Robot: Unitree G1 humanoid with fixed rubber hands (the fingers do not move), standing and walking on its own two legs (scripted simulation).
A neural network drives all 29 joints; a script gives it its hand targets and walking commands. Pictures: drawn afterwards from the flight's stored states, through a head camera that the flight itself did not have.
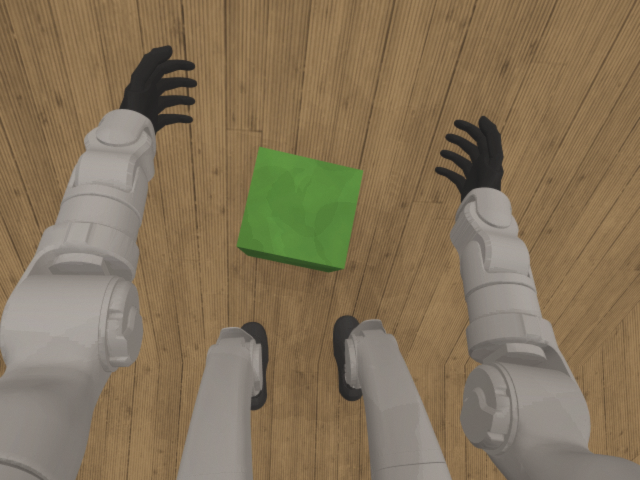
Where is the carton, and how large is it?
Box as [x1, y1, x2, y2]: [236, 147, 362, 271]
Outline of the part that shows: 259,147 236,246 247,255 324,271 332,271 343,268 362,170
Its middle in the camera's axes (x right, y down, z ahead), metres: -0.05 -0.06 +0.88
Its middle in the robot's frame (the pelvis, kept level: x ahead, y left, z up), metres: +0.46 -0.02 -0.52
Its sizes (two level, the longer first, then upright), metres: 0.210 0.200 0.250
